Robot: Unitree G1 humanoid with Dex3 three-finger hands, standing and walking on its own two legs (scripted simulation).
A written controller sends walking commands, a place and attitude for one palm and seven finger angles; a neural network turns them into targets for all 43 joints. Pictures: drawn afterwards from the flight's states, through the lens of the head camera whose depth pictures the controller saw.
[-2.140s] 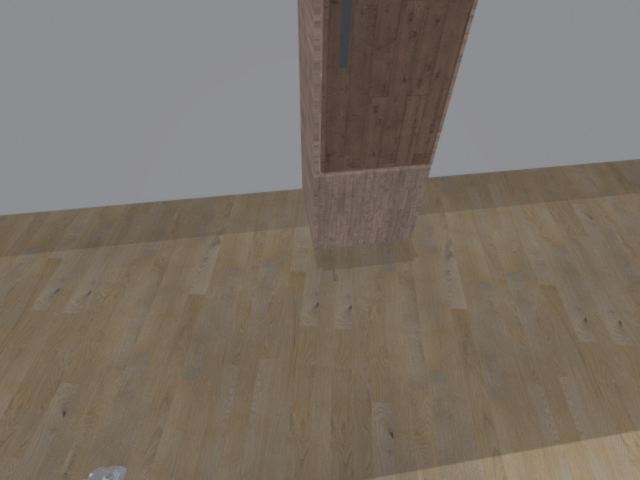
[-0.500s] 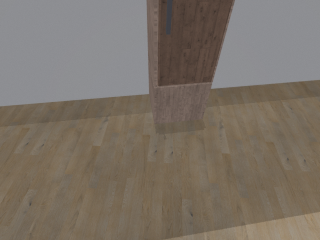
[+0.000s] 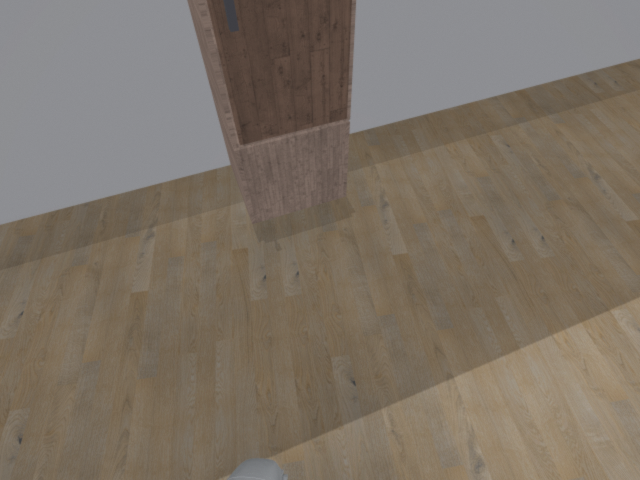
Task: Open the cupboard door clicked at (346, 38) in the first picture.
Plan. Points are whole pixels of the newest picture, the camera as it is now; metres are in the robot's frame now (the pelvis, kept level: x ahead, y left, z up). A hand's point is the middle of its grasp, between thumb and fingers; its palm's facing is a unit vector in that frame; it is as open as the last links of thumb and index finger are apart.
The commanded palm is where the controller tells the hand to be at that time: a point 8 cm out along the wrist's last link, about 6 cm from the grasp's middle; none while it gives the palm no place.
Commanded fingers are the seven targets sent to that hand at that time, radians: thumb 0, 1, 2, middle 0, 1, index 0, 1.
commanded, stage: walk to a spot facing it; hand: left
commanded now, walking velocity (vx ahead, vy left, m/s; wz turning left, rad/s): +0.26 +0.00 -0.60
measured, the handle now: out of the picture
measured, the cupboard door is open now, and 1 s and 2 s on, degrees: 0 0 0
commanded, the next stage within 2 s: turn to face it in 1.42 s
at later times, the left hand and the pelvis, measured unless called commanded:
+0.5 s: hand (196, 434) +0.19 +0.22 -0.17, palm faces -0.28 -0.94 -0.18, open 7.4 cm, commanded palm none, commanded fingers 0.00 0.90 0.90 -0.20 -0.30 -0.20 -0.30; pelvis +0.05 +0.03 +0.00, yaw -18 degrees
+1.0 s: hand (323, 329) +0.38 +0.04 -0.16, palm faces -0.50 -0.84 -0.22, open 7.2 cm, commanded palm none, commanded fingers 0.00 0.90 0.90 -0.20 -0.30 -0.20 -0.30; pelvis +0.21 -0.09 +0.00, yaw -32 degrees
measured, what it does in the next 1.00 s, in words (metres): walks ahead, turning right: left foot, then right foot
